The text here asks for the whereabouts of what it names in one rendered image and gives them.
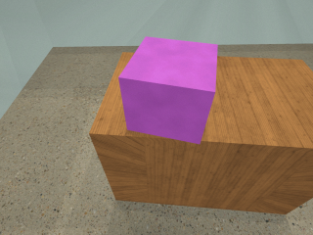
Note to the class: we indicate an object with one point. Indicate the pedestal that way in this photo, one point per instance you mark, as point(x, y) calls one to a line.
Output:
point(256, 150)

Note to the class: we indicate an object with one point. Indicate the carton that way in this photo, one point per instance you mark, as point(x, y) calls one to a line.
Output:
point(168, 86)

